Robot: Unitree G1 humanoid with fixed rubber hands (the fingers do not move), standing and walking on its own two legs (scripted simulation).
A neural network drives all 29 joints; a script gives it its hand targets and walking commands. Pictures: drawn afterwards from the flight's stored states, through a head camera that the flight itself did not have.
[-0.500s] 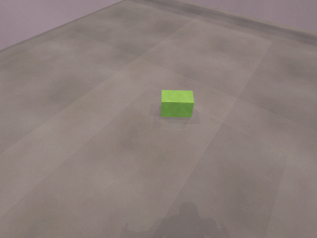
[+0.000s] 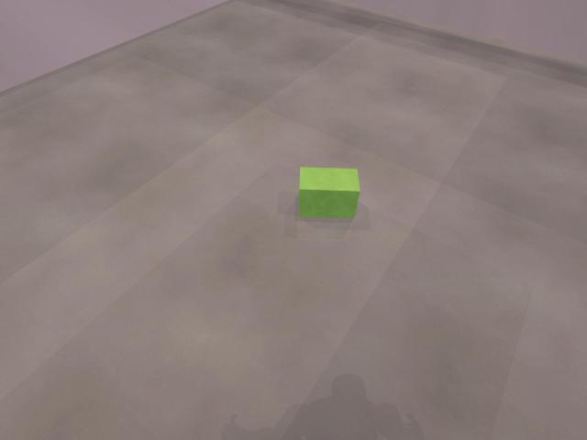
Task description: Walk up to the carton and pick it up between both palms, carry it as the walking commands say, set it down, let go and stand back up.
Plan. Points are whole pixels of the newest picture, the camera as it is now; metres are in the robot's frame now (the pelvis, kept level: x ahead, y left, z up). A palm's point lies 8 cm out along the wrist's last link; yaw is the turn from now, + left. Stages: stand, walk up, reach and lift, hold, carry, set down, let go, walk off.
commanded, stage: walk up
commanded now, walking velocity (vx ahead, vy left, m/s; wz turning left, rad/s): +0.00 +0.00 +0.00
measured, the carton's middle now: (327, 192) +1.24 -0.17 -0.69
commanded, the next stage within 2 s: none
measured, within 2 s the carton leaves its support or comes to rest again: neither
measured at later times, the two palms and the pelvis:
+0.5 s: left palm out of the picture +0.05 +0.16 -0.12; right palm out of the picture +0.12 -0.31 -0.16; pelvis +0.10 -0.07 +0.00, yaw -4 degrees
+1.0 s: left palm (187, 299) +0.40 +0.21 -0.16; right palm (425, 299) +0.39 -0.25 -0.14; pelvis +0.36 -0.02 -0.01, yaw -4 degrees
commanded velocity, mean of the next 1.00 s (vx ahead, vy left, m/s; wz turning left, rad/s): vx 0.49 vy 0.01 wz -0.03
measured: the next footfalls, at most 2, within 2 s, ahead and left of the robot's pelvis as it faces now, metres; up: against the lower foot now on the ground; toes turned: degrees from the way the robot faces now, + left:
right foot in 0.30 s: +0.07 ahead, -0.17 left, +0.00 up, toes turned -11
left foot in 0.78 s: +0.41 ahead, +0.07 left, +0.00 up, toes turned +6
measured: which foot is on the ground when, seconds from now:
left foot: down 0.00-0.30, up 0.32-0.76, down 0.78-1.00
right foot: down 0.00-0.06, up 0.08-0.28, down 0.30-0.78, up 0.80-1.00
